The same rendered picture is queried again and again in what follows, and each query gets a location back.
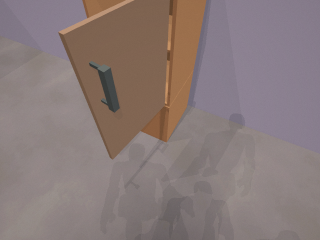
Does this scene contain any handle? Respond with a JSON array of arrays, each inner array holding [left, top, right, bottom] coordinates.
[[89, 61, 120, 113]]

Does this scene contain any cupboard door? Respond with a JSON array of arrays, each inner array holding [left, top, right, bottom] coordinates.
[[58, 0, 170, 160]]

